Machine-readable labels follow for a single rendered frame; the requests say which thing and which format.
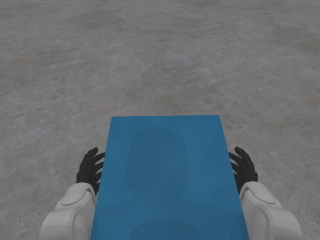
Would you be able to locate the right robot forearm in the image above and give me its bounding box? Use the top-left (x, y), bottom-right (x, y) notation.
top-left (239, 181), bottom-right (302, 240)

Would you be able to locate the left robot forearm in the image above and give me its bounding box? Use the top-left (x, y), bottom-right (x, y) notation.
top-left (39, 182), bottom-right (97, 240)

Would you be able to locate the carton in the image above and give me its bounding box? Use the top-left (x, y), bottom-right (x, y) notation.
top-left (90, 115), bottom-right (250, 240)

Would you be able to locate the right robot hand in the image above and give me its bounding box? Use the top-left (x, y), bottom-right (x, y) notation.
top-left (228, 146), bottom-right (258, 195)

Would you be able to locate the left robot hand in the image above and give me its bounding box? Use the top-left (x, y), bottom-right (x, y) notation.
top-left (76, 147), bottom-right (106, 197)

